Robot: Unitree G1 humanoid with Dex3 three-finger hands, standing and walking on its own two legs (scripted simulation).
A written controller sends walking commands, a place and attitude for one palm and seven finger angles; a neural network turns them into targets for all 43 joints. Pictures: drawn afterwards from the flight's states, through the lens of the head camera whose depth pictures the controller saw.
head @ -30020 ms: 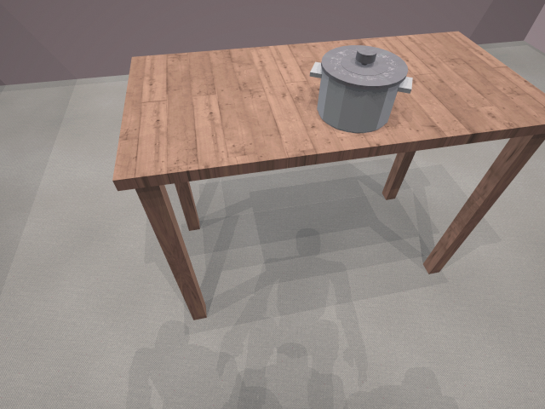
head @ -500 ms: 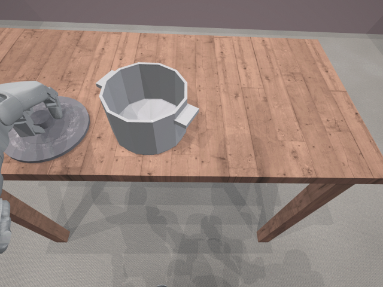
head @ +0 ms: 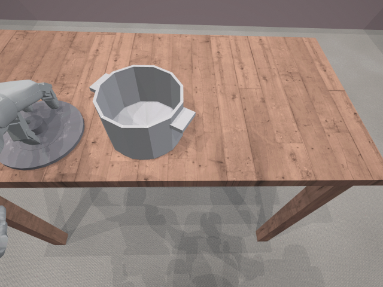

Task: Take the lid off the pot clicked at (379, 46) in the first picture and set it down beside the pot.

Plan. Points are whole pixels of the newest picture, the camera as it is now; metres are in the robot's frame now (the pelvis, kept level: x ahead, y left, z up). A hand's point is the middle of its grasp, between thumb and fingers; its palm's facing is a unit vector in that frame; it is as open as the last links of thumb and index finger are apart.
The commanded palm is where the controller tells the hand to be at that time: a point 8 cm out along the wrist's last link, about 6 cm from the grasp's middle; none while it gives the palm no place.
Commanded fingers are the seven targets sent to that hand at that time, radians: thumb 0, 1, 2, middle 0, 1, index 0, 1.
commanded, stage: open the fingers wide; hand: left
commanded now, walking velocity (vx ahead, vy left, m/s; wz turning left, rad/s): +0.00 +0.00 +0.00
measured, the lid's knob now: (34, 125) +0.43 +0.34 +0.06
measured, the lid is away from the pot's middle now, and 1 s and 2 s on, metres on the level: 0.23 0.23 0.23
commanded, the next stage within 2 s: raise the empty hand in 0.14 s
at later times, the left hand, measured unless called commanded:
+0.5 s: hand (20, 115) +0.42 +0.34 +0.11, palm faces -0.39 -0.11 -0.91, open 11.0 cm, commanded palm +0.43 +0.34 +0.18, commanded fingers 0.00 -0.04 0.71 -0.37 -0.81 -0.37 -0.81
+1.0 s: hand (3, 88) +0.43 +0.34 +0.17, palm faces -0.32 -0.11 -0.94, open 11.0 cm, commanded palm +0.43 +0.34 +0.23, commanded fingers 0.00 -0.04 0.71 -0.37 -0.81 -0.37 -0.81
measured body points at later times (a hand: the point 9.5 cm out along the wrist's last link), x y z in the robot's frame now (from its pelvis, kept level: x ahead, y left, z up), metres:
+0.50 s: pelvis +0.00 +0.00 +0.00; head +0.06 +0.00 +0.45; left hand +0.43 +0.34 +0.16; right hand +0.08 -0.27 -0.12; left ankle -0.01 +0.06 -0.73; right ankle +0.01 -0.16 -0.73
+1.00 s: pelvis +0.00 +0.00 +0.01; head +0.07 +0.00 +0.45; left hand +0.45 +0.34 +0.22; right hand +0.08 -0.27 -0.12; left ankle -0.01 +0.06 -0.73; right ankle +0.01 -0.16 -0.73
